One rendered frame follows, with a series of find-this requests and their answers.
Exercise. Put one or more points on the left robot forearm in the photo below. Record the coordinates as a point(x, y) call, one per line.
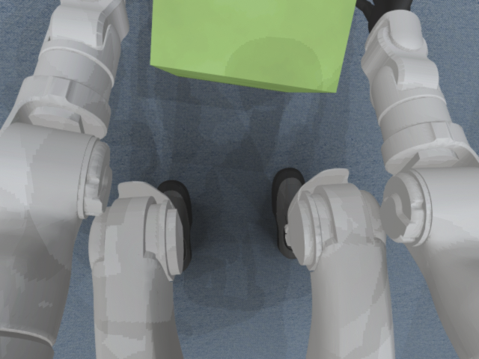
point(76, 69)

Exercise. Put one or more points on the robot right foot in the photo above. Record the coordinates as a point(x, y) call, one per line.
point(285, 185)

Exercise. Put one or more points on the robot right hand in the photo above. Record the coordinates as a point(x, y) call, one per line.
point(374, 12)

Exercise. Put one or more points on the robot foot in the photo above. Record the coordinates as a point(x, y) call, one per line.
point(179, 196)
point(285, 185)

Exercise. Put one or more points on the robot left foot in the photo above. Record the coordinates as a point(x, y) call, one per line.
point(179, 196)

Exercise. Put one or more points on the right robot upper arm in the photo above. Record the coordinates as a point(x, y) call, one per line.
point(434, 212)

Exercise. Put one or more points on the left robot upper arm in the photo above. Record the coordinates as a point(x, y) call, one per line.
point(50, 180)

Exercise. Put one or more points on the right robot forearm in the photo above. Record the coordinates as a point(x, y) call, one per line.
point(411, 110)

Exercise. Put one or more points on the carton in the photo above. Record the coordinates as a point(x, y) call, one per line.
point(294, 46)

